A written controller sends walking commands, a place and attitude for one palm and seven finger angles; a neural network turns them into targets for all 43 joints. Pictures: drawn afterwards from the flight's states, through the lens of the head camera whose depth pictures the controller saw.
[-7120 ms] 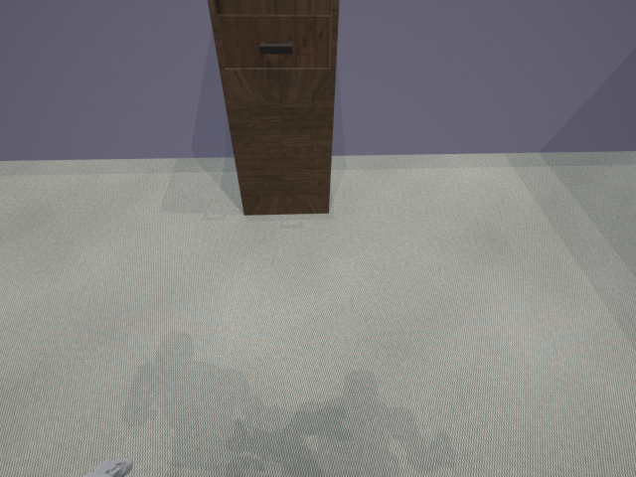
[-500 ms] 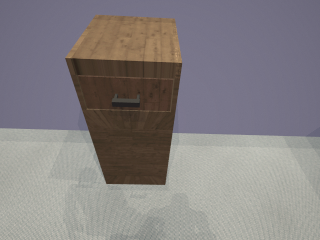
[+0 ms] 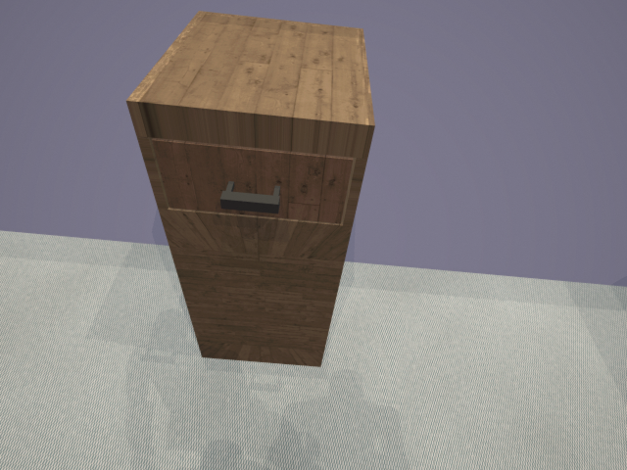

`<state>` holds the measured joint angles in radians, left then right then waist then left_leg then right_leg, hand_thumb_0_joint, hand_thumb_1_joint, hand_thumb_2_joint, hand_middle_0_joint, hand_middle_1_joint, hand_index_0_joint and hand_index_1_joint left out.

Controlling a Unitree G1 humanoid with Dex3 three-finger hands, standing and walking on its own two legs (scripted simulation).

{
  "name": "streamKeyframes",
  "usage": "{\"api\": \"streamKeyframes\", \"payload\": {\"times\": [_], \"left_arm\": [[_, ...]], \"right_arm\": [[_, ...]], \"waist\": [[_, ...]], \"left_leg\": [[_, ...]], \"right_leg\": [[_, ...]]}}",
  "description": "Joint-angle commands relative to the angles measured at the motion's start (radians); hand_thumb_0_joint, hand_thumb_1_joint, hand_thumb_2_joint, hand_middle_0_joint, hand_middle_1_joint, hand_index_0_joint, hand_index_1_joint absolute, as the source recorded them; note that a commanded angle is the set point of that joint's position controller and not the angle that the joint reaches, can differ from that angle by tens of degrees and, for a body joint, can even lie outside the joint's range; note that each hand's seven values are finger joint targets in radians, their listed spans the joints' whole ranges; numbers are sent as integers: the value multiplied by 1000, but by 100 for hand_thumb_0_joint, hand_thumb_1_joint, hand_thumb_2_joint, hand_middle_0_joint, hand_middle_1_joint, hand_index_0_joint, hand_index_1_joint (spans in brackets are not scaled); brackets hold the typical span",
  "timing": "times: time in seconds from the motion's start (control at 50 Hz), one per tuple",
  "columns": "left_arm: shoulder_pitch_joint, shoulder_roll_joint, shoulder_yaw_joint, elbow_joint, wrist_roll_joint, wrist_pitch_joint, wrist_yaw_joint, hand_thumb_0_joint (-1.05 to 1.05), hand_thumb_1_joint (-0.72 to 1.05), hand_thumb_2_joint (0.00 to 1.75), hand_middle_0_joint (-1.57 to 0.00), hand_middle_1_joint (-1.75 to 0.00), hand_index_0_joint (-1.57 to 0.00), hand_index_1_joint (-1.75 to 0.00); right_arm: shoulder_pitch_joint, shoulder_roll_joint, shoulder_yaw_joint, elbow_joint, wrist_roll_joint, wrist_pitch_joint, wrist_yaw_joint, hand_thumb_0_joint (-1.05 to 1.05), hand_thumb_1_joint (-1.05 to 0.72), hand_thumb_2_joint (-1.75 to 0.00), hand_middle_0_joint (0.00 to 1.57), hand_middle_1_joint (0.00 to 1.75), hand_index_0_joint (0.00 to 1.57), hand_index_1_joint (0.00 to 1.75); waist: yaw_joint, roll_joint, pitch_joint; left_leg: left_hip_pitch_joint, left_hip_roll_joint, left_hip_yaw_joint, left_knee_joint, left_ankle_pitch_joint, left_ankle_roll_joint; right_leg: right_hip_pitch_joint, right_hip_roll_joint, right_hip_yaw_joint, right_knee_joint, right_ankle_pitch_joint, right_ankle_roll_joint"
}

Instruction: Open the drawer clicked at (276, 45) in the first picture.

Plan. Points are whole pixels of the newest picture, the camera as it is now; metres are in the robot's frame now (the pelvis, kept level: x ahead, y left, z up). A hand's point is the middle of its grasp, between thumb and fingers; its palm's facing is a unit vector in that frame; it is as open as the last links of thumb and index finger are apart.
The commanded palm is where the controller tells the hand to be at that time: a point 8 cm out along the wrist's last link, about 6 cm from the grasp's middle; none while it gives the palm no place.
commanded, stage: shuffle to correct the standing spot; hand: left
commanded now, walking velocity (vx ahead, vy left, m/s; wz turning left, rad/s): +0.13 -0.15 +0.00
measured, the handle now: (252, 195) +0.57 +0.15 +0.01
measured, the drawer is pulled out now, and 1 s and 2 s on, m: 0.00 0.00 0.00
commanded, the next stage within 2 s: come to a stop and stand still in 0.18 s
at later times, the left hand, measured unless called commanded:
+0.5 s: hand (244, 458) +0.18 +0.10 -0.16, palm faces -0.04 -0.97 -0.23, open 7.4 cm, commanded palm none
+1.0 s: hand out of the picture +0.06 +0.17 -0.16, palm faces +0.02 -0.98 -0.21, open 7.4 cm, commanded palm none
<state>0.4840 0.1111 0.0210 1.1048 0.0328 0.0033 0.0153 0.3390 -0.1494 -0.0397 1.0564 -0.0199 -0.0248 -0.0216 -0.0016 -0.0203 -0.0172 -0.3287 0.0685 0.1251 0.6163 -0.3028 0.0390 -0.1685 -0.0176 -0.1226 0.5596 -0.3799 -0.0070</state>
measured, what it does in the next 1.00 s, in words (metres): steps on the spot: right foot, then left foot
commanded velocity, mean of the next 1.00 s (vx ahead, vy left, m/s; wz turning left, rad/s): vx -0.04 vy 0.02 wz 0.00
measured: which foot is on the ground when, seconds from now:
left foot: down 0.00-0.40, up 0.42-0.72, down 0.74-1.00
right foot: down 0.00-0.00, up 0.02-0.38, down 0.40-0.74, up 0.76-1.00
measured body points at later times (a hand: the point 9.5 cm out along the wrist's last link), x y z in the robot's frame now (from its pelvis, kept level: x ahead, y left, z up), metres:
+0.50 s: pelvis +0.09 -0.07 +0.00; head +0.12 -0.09 +0.45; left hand +0.18 +0.15 -0.14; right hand +0.02 -0.29 -0.16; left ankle +0.03 +0.06 -0.70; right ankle +0.15 -0.20 -0.73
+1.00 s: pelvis +0.05 -0.02 +0.01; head +0.06 -0.01 +0.46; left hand +0.06 +0.22 -0.15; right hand +0.10 -0.25 -0.13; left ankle +0.07 +0.05 -0.73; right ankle +0.01 -0.14 -0.69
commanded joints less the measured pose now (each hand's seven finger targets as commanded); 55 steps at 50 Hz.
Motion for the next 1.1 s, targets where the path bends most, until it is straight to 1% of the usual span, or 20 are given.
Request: {"api": "streamKeyframes", "payload": {"times": [0.0,0.06,0.14,0.26,0.3,0.34,0.38,0.42,0.44,0.56,0.64,0.68,0.7,0.72,0.74,0.76,0.82,0.96,1.02,1.08], "left_arm": [[-81,67,19,-119,9,-7,-19,0,90,90,-20,-30,-20,-30],[-95,68,29,-95,15,-1,-29,0,90,90,-20,-30,-20,-30],[-98,26,29,-97,4,9,-37,0,90,90,-20,-30,-20,-30],[-228,54,38,-148,-3,15,-37,0,90,90,-20,-30,-20,-30],[-212,58,43,-152,-5,7,-34,0,90,90,-20,-30,-20,-30],[-81,96,49,-106,-6,-15,-17,0,90,90,-20,-30,-20,-30],[-46,239,63,-93,-9,-39,12,0,90,90,-20,-30,-20,-30],[-121,231,57,-118,-9,-32,20,0,90,90,-20,-30,-20,-30],[-144,234,65,-116,-9,-37,25,0,90,90,-20,-30,-20,-30],[-254,230,84,-166,-1,-2,49,0,90,90,-20,-30,-20,-30],[-315,240,84,-196,6,10,38,0,90,90,-20,-30,-20,-30],[-329,220,79,-202,-2,23,30,0,90,90,-20,-30,-20,-30],[-301,177,68,-206,-12,33,24,0,90,90,-20,-30,-20,-30],[-297,112,56,-223,-18,41,16,0,90,90,-20,-30,-20,-30],[-327,122,55,-225,-14,47,17,0,90,90,-20,-30,-20,-30],[-301,129,57,-212,-9,52,16,0,90,90,-20,-30,-20,-30],[-217,130,59,-148,0,45,8,0,90,90,-20,-30,-20,-30],[-214,99,22,-119,-8,27,13,0,90,90,-20,-30,-20,-30],[-107,90,14,-62,-12,18,22,0,90,90,-20,-30,-20,-30],[-97,128,5,-36,-14,-4,31,0,90,90,-20,-30,-20,-30]], "right_arm": [[264,-240,-52,27,-9,-13,-33,0,-90,-90,20,30,20,30],[126,-130,-17,7,-8,-29,-30,0,-90,-90,20,30,20,30],[98,-124,-20,6,-9,-42,-32,0,-90,-90,20,30,20,30],[123,-130,-39,27,-17,-23,-29,0,-90,-90,20,30,20,30],[87,-141,-44,21,-18,-12,-28,0,-90,-90,20,30,20,30],[85,-118,-39,28,-11,-2,-19,0,-90,-90,20,30,20,30],[167,-3,-13,20,10,10,-8,0,-90,-90,20,30,20,30],[130,3,-20,9,14,28,-13,0,-90,-90,20,30,20,30],[123,-16,-20,10,14,42,-15,0,-90,-90,20,30,20,30],[4,-48,-37,-39,4,79,4,0,-90,-90,20,30,20,30],[41,-48,-34,-58,3,66,10,0,-90,-90,20,30,20,30],[114,-57,-33,-44,5,50,8,0,-90,-90,20,30,20,30],[104,-110,-38,-55,2,41,6,0,-90,-90,20,30,20,30],[56,-201,-57,-88,-9,37,3,0,-90,-90,20,30,20,30],[-26,-224,-58,-128,-15,43,-1,0,-90,-90,20,30,20,30],[-101,-199,-48,-142,-16,38,-8,0,-90,-90,20,30,20,30],[-161,-153,-23,-149,-13,31,-14,0,-90,-90,20,30,20,30],[-40,-135,-20,-72,-3,25,-21,0,-90,-90,20,30,20,30],[-48,-132,-12,-47,6,25,-16,0,-90,-90,20,30,20,30],[-49,-74,4,-36,17,24,-6,0,-90,-90,20,30,20,30]], "waist": [[-97,172,114],[-31,140,198],[-9,89,116],[-45,169,130],[-26,172,103],[33,76,20],[10,-240,-134],[0,-116,-54],[4,-265,-73],[13,-92,-20],[-15,-125,-51],[-51,-77,-71],[-45,68,-57],[-39,358,14],[-37,315,73],[-2,273,87],[31,156,72],[-27,117,3],[14,87,-18],[-7,-36,36]], "left_leg": [[286,438,-582,-455,-182,194],[54,331,-384,-483,-82,141],[102,251,-158,-421,215,118],[126,252,-105,-362,336,104],[108,237,-92,-290,326,84],[83,144,-44,-120,279,14],[-32,-9,-2,152,-256,-56],[-43,-6,-75,288,-294,-51],[-67,-8,-81,366,-296,-60],[-77,-21,-119,407,-191,-78],[29,-34,-86,169,-128,-69],[193,-51,-55,-111,56,-64],[233,27,-162,-235,49,-39],[128,236,-421,-377,103,36],[-48,293,-455,-420,118,124],[-104,265,-395,-430,109,141],[-16,147,-244,-372,154,101],[235,175,-294,-350,277,139],[174,138,-271,-322,211,86],[109,21,-174,-279,97,-9]], "right_leg": [[-529,-55,92,459,-140,-17],[-459,-110,129,537,49,1],[-377,-104,83,370,142,38],[-311,-78,29,138,159,43],[-200,-64,21,36,165,34],[19,-52,20,-135,359,36],[191,-354,286,-159,846,-66],[87,-363,223,-133,1017,-122],[77,-363,273,-139,1060,-139],[-67,-371,206,-193,734,-188],[-120,-327,208,-195,442,-155],[-196,-258,174,-95,285,-92],[-271,-168,126,15,133,-47],[-382,-34,28,184,-121,25],[-311,-22,108,343,-148,22],[-281,-38,154,431,-101,19],[-290,-19,142,522,25,28],[-186,-31,89,88,-66,38],[-10,-31,92,-166,124,23],[-11,-154,238,-256,209,-44]]}}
